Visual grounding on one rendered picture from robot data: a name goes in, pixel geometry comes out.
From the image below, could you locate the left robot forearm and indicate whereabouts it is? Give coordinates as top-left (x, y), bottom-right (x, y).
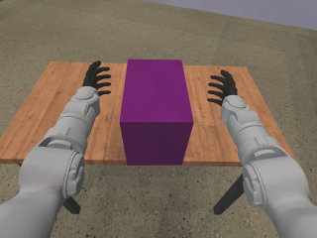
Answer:
top-left (18, 86), bottom-right (101, 189)

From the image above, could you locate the table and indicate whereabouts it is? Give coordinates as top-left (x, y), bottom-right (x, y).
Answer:
top-left (0, 61), bottom-right (297, 215)

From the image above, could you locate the robot left hand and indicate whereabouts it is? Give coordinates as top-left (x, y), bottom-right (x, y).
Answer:
top-left (82, 60), bottom-right (111, 96)

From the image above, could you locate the right robot forearm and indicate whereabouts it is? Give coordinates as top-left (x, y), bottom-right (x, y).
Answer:
top-left (220, 95), bottom-right (310, 198)

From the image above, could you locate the robot right upper arm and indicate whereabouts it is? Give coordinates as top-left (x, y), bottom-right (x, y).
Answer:
top-left (242, 156), bottom-right (317, 238)

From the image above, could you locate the carton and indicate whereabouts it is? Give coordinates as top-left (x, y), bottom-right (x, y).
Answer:
top-left (119, 59), bottom-right (194, 166)

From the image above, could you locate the robot right hand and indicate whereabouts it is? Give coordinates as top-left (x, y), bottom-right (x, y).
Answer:
top-left (207, 69), bottom-right (238, 106)

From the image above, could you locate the robot left upper arm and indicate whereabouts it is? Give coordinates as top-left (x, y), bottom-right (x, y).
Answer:
top-left (0, 146), bottom-right (85, 238)

